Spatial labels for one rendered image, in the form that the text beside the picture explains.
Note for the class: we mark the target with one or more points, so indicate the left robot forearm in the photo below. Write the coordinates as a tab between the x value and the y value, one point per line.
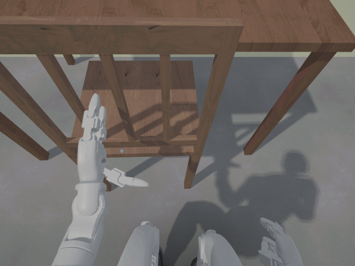
81	242

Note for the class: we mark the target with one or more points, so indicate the robot left thigh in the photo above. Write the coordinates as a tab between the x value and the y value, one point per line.
142	244

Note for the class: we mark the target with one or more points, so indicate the robot right thigh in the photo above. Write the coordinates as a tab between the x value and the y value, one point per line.
215	250

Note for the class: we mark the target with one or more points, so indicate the chair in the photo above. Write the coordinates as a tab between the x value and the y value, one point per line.
151	105

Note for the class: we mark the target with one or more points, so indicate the right robot hand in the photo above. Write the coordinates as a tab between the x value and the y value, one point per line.
281	252

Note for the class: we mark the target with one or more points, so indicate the left robot hand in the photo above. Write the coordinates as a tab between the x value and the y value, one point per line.
91	151

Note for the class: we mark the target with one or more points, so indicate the robot thigh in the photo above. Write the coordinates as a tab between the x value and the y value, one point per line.
142	244
215	250

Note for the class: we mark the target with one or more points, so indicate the table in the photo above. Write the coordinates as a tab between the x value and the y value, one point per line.
269	26

